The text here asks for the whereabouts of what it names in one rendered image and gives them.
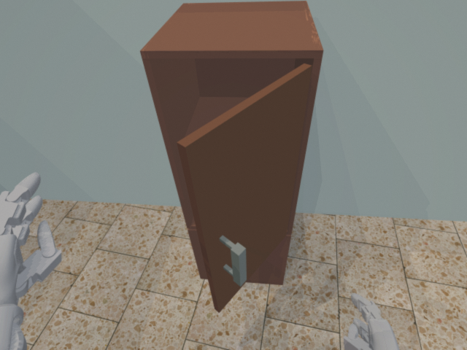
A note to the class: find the left robot forearm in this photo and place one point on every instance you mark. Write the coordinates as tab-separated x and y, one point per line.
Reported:
11	336

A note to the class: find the handle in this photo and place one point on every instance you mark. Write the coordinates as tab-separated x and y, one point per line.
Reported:
238	259

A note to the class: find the right robot hand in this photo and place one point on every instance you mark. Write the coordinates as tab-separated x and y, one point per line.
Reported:
377	335

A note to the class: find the left robot hand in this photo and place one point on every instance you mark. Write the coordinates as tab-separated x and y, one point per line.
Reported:
17	212

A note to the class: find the cupboard door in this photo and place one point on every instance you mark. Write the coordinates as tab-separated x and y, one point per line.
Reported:
240	170

